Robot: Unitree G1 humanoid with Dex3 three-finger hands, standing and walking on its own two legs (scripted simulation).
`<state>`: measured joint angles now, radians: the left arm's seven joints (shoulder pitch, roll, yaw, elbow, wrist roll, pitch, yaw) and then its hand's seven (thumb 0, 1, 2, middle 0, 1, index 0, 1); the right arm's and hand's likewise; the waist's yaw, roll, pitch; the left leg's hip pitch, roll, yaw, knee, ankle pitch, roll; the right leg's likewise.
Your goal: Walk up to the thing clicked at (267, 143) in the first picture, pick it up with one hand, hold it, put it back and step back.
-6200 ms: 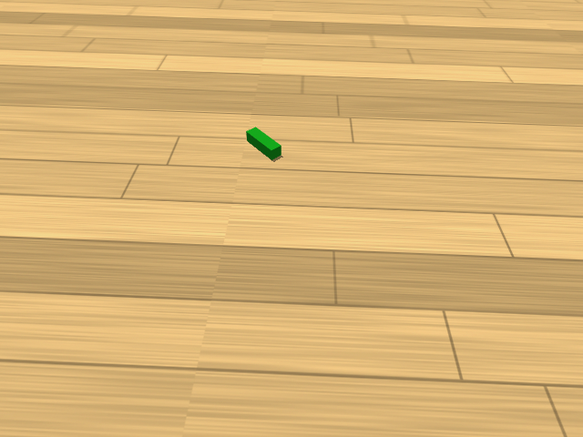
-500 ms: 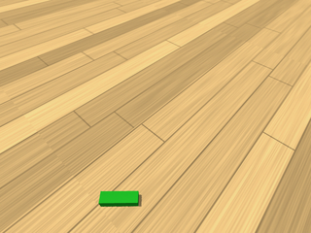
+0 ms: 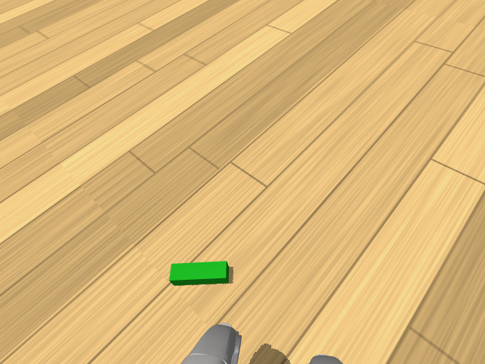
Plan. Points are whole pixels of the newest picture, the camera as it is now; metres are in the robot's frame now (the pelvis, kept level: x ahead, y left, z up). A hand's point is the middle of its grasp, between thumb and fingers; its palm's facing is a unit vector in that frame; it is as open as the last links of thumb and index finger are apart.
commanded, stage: walk up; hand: left
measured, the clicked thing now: (199, 273) +0.50 +0.28 -0.72
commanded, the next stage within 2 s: none
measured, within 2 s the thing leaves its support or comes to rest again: neither
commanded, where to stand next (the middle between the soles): +0.10 +0.05 m, yaw +2 degrees
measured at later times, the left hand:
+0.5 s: hand out of the picture +0.11 +0.38 -0.15, palm faces +0.01 -0.91 -0.42, open 7.4 cm
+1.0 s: hand (94, 358) +0.15 +0.31 -0.15, palm faces -0.05 -0.90 -0.43, open 7.4 cm
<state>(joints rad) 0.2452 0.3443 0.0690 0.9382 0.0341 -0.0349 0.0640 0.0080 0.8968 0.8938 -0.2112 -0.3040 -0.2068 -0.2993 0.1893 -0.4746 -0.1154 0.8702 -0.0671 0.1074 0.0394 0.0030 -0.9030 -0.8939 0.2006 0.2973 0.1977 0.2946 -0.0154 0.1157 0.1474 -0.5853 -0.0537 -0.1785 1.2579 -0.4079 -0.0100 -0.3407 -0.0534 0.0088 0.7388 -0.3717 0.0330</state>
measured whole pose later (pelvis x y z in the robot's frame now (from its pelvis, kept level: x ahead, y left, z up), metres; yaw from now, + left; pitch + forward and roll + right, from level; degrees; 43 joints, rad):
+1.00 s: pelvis +0.01 +0.05 -0.01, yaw +0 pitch -2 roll +0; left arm 0.08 0.38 0.03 0.85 0.02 -0.01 0.04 0.01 0.90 0.89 -0.21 -0.30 -0.20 -0.30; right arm 0.12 -0.40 -0.04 0.88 -0.01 0.03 -0.01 0.00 -0.90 -0.89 0.20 0.30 0.20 0.30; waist -0.02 0.03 0.18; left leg -0.39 0.00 -0.01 0.89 -0.51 0.01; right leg -0.46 -0.01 0.07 0.84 -0.35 0.03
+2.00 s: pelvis -0.05 +0.04 -0.02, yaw -2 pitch -3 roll +0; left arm 0.20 0.39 0.06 0.85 0.00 0.04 0.00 0.00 0.90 0.89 -0.20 -0.30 -0.20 -0.30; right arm 0.03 -0.36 -0.05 0.74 -0.04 0.05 0.01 0.00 -0.90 -0.89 0.21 0.30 0.21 0.30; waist 0.01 0.03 0.18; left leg -0.56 0.03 0.04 0.64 -0.04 0.03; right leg -0.30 0.01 0.00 0.84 -0.52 -0.02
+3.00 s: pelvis -0.05 +0.04 +0.02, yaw +3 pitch -2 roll +0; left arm 0.13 0.37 0.01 1.07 0.00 -0.03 0.00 0.01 0.90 0.89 -0.20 -0.30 -0.20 -0.30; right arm 0.19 -0.35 -0.01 1.07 -0.01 -0.01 0.01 0.00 -0.90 -0.89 0.20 0.30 0.20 0.30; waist 0.00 0.00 0.07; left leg -0.19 0.01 0.02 0.55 -0.32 0.00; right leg -0.29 -0.02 0.02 0.54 -0.22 0.02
